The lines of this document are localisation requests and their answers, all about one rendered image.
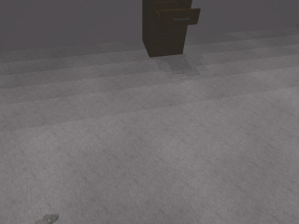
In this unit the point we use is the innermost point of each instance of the handle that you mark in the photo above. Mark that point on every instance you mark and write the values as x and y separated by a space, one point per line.
178 20

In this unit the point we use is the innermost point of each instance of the cabinet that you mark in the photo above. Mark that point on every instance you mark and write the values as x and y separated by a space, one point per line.
162 41

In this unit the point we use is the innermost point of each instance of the drawer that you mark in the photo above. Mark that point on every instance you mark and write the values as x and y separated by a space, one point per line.
163 13

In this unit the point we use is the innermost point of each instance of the left robot hand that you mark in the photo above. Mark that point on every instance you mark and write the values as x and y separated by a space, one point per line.
48 219

